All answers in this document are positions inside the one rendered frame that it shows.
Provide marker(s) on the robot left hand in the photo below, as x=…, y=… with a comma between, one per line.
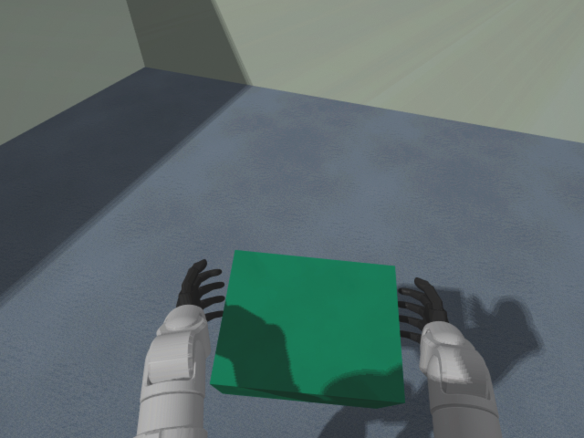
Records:
x=191, y=292

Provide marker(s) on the carton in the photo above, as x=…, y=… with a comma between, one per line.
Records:
x=310, y=330

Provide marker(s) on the left robot forearm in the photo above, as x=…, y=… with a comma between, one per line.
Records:
x=173, y=383

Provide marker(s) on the robot right hand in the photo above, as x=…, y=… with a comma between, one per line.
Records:
x=432, y=310

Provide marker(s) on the right robot forearm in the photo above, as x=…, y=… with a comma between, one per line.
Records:
x=461, y=394

